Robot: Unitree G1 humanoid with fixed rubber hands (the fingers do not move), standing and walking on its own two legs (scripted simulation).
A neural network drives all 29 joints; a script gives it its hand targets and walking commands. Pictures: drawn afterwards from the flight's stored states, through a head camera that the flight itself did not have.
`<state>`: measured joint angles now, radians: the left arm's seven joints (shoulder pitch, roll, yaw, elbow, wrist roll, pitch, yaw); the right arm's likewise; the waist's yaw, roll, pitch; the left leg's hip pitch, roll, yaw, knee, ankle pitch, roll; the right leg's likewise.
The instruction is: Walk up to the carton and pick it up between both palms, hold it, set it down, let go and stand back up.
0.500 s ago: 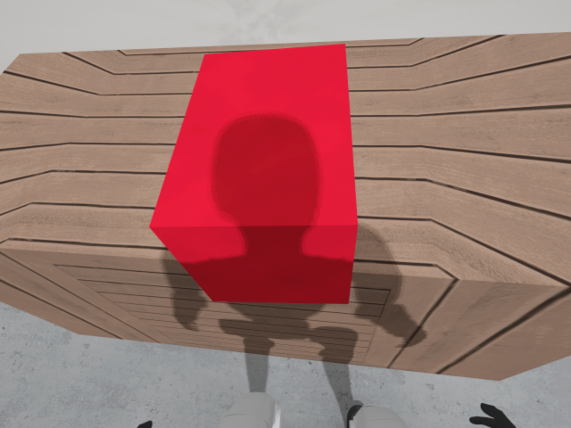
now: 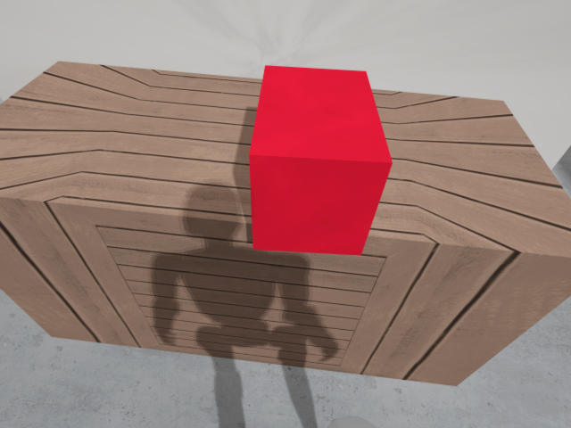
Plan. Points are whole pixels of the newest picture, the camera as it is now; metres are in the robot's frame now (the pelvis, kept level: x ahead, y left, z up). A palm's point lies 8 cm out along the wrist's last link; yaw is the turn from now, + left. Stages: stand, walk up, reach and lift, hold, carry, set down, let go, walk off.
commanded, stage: walk up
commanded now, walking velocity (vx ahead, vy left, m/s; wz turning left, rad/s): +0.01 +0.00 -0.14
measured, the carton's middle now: (311, 157) +0.57 -0.04 +0.07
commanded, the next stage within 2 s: none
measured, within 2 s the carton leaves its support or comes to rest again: neither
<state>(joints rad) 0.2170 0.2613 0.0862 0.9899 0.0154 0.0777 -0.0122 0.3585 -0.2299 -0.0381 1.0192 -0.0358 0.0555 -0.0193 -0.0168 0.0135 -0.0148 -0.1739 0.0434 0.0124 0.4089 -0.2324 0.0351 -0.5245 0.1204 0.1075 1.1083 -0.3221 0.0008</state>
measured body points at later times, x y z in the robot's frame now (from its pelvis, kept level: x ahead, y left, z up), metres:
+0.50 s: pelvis -0.03 -0.05 -0.02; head -0.04 -0.08 +0.43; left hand +0.02 +0.19 -0.15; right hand -0.09 -0.30 -0.19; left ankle +0.00 +0.07 -0.73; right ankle -0.03 -0.14 -0.75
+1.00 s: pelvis +0.11 -0.04 -0.02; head +0.16 -0.04 +0.42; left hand +0.03 +0.16 -0.17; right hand +0.18 -0.26 -0.18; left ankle +0.13 +0.08 -0.75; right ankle -0.03 -0.14 -0.75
